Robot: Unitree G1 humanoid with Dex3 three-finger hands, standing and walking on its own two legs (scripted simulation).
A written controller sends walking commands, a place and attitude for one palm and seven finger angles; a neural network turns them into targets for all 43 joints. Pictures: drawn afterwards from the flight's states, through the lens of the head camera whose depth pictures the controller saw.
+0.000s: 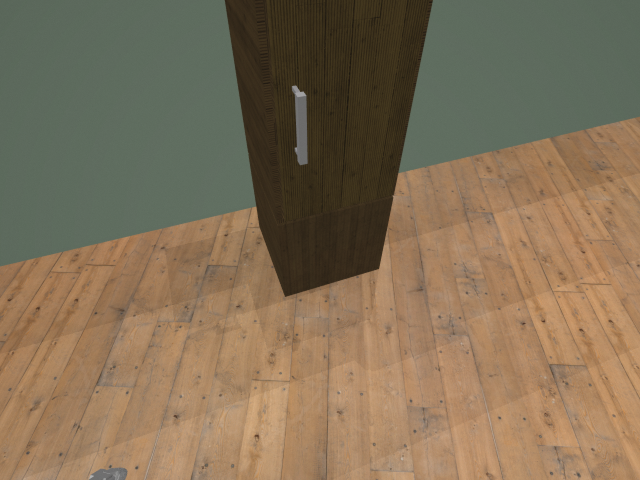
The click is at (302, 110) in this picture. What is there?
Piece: cupboard door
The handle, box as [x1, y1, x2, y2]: [292, 86, 307, 164]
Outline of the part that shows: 292,86 292,90 295,94 297,146 295,148 295,151 297,154 298,162 300,164 307,163 306,97 303,92 300,92 296,86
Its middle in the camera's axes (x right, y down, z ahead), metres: -0.05 -0.26 +0.91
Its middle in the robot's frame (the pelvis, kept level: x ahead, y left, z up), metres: +0.86 +0.09 -0.02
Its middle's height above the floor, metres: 0.75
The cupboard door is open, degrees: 0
